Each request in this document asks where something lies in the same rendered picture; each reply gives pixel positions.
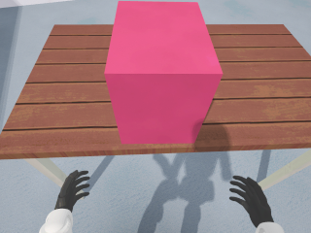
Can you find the right robot hand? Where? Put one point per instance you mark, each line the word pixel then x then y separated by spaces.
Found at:
pixel 255 202

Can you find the carton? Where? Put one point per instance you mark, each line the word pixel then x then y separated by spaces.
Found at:
pixel 162 71

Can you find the left robot hand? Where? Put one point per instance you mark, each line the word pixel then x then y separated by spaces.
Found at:
pixel 67 197

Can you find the right robot forearm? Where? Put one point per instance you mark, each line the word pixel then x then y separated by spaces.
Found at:
pixel 269 227

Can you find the left robot forearm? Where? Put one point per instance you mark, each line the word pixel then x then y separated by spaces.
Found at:
pixel 58 221

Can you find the table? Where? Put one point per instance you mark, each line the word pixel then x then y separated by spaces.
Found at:
pixel 262 102

